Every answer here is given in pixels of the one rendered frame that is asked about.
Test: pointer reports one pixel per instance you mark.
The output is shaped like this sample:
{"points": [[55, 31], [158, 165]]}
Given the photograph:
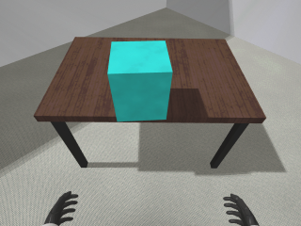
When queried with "carton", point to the carton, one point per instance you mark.
{"points": [[140, 75]]}

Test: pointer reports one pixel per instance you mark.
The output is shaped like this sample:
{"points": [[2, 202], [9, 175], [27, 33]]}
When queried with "table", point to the table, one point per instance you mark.
{"points": [[207, 86]]}

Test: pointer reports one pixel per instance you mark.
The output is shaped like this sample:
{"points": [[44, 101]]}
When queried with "robot right hand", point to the robot right hand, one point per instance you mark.
{"points": [[245, 215]]}

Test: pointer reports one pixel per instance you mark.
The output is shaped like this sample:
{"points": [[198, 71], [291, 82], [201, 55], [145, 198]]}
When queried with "robot left hand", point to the robot left hand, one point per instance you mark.
{"points": [[56, 213]]}

